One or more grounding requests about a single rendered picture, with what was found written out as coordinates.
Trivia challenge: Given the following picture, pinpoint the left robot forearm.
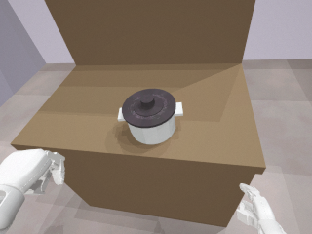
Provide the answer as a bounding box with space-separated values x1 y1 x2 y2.
0 184 25 234

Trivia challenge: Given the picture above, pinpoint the pot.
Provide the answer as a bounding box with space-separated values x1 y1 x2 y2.
118 102 183 145

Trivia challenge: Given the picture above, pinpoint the robot right hand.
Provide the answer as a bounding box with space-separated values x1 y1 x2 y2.
236 183 276 229

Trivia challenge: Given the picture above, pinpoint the robot left hand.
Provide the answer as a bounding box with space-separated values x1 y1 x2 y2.
0 148 65 196

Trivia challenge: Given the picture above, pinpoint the table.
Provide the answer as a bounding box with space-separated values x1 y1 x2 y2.
10 0 266 228

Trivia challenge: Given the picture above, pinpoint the knob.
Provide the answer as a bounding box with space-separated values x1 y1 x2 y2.
140 94 155 108

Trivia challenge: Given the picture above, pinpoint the lid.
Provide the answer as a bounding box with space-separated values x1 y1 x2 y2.
122 88 176 129

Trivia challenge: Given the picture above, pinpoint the right robot forearm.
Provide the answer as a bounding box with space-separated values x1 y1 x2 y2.
256 218 287 234

